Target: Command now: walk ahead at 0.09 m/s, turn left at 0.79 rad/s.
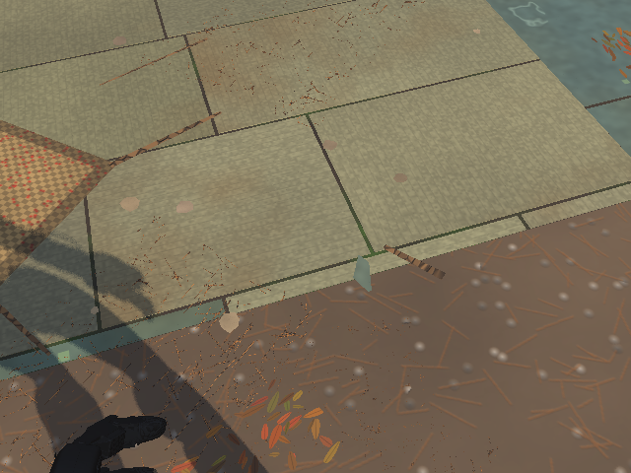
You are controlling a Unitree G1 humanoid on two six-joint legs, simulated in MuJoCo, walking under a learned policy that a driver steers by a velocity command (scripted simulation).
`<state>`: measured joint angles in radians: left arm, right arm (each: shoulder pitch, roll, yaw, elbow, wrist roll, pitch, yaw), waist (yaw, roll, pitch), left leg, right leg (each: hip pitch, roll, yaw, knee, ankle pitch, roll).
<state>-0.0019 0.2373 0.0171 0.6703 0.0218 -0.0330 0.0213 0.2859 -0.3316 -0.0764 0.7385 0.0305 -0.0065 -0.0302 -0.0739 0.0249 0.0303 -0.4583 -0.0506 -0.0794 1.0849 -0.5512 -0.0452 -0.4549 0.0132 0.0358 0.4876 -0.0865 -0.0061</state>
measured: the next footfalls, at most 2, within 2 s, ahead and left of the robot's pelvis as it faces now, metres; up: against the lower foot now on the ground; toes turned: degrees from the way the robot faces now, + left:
left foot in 0.30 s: +0.04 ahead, +0.15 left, +0.00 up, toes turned +21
right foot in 0.76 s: +0.23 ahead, +0.01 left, +0.00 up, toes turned +40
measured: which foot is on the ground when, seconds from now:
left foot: up 0.00-0.28, down 0.30-0.76, up 0.78-1.00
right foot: down 0.00-0.30, up 0.32-0.74, down 0.76-1.00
